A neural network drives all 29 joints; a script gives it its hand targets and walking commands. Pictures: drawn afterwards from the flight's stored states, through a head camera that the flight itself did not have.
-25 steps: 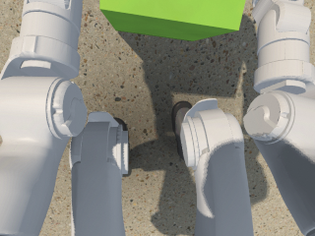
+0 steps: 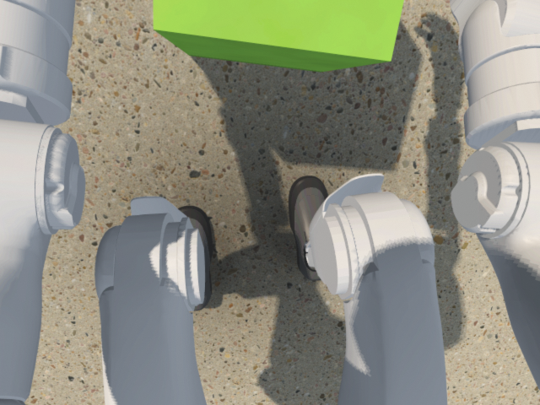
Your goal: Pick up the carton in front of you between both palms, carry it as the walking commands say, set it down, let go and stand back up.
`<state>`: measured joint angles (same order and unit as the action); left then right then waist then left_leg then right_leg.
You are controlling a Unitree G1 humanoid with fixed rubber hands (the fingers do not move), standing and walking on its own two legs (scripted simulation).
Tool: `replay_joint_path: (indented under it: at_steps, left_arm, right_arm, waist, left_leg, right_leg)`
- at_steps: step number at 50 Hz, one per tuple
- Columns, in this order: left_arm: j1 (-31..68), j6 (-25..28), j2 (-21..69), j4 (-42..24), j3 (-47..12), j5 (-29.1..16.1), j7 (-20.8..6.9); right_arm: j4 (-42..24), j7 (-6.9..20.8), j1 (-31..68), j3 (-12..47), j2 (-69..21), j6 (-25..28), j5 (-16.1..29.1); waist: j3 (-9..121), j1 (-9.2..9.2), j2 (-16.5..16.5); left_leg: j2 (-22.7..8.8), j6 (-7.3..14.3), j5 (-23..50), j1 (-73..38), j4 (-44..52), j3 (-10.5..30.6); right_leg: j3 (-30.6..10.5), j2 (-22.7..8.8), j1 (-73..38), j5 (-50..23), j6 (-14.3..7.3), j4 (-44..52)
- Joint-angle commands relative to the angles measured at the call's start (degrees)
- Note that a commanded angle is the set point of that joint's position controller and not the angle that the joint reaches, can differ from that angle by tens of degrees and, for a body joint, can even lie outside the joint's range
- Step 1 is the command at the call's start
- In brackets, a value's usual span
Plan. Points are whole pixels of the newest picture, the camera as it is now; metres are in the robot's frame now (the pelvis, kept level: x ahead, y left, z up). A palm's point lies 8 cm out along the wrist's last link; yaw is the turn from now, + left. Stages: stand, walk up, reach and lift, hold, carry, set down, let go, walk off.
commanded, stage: set down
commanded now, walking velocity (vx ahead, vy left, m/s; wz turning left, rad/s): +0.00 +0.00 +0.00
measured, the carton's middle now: out of the picture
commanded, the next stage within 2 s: let go in 0.94 s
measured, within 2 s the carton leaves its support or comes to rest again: neither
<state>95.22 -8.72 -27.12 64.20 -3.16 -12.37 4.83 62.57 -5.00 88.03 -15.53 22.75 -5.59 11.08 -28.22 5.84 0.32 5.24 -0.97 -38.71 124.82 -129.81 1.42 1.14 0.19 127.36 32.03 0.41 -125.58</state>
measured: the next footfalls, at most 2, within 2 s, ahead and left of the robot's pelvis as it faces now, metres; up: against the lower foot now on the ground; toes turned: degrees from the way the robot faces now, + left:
none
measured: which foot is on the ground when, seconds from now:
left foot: down 0.00-1.00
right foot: down 0.00-1.00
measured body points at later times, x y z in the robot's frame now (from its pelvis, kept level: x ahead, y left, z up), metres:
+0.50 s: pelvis +0.01 +0.00 +0.11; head +0.36 -0.01 +0.39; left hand +0.63 +0.13 +0.01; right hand +0.56 -0.25 +0.01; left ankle +0.09 +0.11 -0.33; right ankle +0.12 -0.12 -0.33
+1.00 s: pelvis +0.03 +0.00 +0.26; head +0.36 -0.01 +0.56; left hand +0.63 +0.13 +0.16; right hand +0.55 -0.26 +0.16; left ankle +0.09 +0.11 -0.33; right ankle +0.12 -0.12 -0.33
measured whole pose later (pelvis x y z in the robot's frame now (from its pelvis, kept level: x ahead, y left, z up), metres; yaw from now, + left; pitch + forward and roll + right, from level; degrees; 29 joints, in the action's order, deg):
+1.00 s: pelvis +0.03 +0.00 +0.26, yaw +0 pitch +48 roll +0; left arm 78.9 -14.4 -20.2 57.3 14.0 3.0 0.0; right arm 47.3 -1.0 69.1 -23.8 14.4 -13.2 -0.7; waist 1.7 6.1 1.8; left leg 3.9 -0.5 -22.7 95.6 -70.5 2.7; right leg -1.8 1.8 97.8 17.8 0.6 -67.8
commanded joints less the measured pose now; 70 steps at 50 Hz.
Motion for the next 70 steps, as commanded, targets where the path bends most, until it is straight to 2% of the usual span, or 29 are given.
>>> replay_joint_path:
  at_steps: [1, 4, 11, 19, 24, 30, 39, 48, 53, 56, 59, 64, 70]
  left_arm:
    - [20.14, -0.01, -6.24, -9.1, 2.1, 0.52, 0.68]
    - [19.92, -1.84, -6.78, -10.53, 4.35, 1.85, 1.21]
    - [12.54, -3.11, -4.09, -3.27, 10.43, 7.22, -0.58]
    - [12.08, -3.36, -3.39, -6.69, 11.12, 8.76, -1.41]
    - [11.51, -5.08, -3.22, -11.66, 10.47, 8.55, -1.47]
    - [8.31, -6.59, -2.58, -15.31, 11.42, 9.46, -1.94]
    - [2.87, -5.79, -1.23, -14.69, 14.26, 11.69, -3.54]
    - [-1.29, -4.71, 1.65, -12.12, 17.57, 15.48, -5.0]
    - [-11.26, -4.19, 5.55, -15.62, 20.59, 19.77, -3.52]
    - [-19.47, -3.78, 9.27, -21.69, 21.23, 21.41, -1.56]
    - [-28.03, -2.74, 11.65, -28.51, 20.17, 20.87, -0.05]
    - [-41.1, -0.36, 12.64, -35.6, 17.47, 18.81, -0.1]
    - [-56.3, 2.55, 13.2, -35.16, 15.5, 17.55, -2.11]
  right_arm:
    - [-10.87, -1.1, 16.02, 1.05, 8.34, -0.66, 1.05]
    - [-14.2, -2.11, 15.67, 1.06, 7.02, -3.16, 0.15]
    - [-11.01, -1.64, 9.9, -2.54, 2.45, -4.74, -5.0]
    - [-14.17, -0.71, 8.05, -4.18, 2.16, -5.29, -6.47]
    - [-18.35, -0.35, 5.66, -4.63, 3.51, -6.87, -5.79]
    - [-22.22, 0.64, 1.81, -5.0, 3.51, -8.25, -5.51]
    - [-22.56, 2.21, -3.09, -6.33, 1.27, -7.78, -7.75]
    - [-20.79, 4.05, -6.8, -8.85, -1.35, -6.61, -11.95]
    - [-22.69, 6.36, -15.52, -9.02, -1.78, -5.5, -15.99]
    - [-26.15, 8.16, -22.29, -7.66, -1.78, -4.72, -18.03]
    - [-30.26, 9.52, -29.34, -5.23, -1.24, -3.82, -18.42]
    - [-33.51, 10.74, -41.67, -1.26, -2.15, -1.99, -16.25]
    - [-33.35, 11.16, -56.67, 2.44, -4.65, 0.77, -13.13]
  waist:
    - [89.82, 3.78, 4.84]
    - [93.08, 3.23, 3.51]
    - [78.84, 2.35, 2.59]
    - [85.54, 3.42, 4.68]
    - [93.88, 4.08, 6.75]
    - [98.25, 3.66, 7.3]
    - [94.85, 2.76, 5.59]
    - [88.15, 2.28, 5.15]
    - [90.54, 1.04, 4.68]
    - [92.07, 0.49, 3.83]
    - [91.73, 0.54, 2.08]
    - [85.29, -0.04, 0.07]
    - [74.41, -1.14, -0.55]
  left_leg:
    - [-1.26, 0.19, 20.56, -30.65, 13.27, -3.32]
    - [-0.52, 0.89, 18.63, -31.51, 16.63, -4.13]
    - [-0.3, 1.1, 14.81, -24.52, 24.62, -3.15]
    - [0.33, 0.57, 17.05, -31.22, 31.7, -3.53]
    - [0.92, 0.21, 22.3, -40.22, 36.28, -3.51]
    - [1.26, -0.22, 28.62, -46.68, 42.35, -3.39]
    - [0.95, -0.56, 32.51, -50.39, 54.04, -2.81]
    - [0.06, -0.94, 31.64, -56.7, 65.26, -1.74]
    - [-0.02, -1.54, 37.03, -65.08, 70.64, -1.42]
    - [0.02, -2.03, 41.1, -70.43, 73.47, -1.27]
    - [0.09, -2.21, 42.62, -72.26, 76.75, -1.23]
    - [-0.04, -1.71, 38.95, -71.77, 82.54, -1.4]
    - [-0.59, -0.81, 33.34, -72.81, 88.08, -1.44]
  right_leg:
    - [1.13, 1.59, -53.75, -31.0, 0.35, 8.88]
    - [1.53, 2.6, -55.92, -28.9, 0.44, 12.36]
    - [1.57, 2.4, -44.89, -22.46, 1.41, 20.35]
    - [2.64, 2.81, -46.31, -24.08, 1.77, 27.42]
    - [3.34, 3.35, -50.03, -27.99, 1.49, 32.13]
    - [3.17, 3.81, -54.81, -33.4, 1.5, 38.31]
    - [2.07, 3.74, -62.1, -37.57, 2.04, 49.55]
    - [1.88, 3.37, -66.19, -34.74, 2.08, 60.74]
    - [1.65, 3.45, -73.73, -38.43, 1.72, 65.58]
    - [1.52, 3.58, -79.42, -41.73, 1.24, 68.1]
    - [0.76, 3.35, -86.95, -45.6, 0.75, 70.62]
    - [-1.59, 2.01, -97.71, -47.69, 0.39, 75.36]
    - [-3.78, 0.74, -105.94, -46.86, 0.75, 80.47]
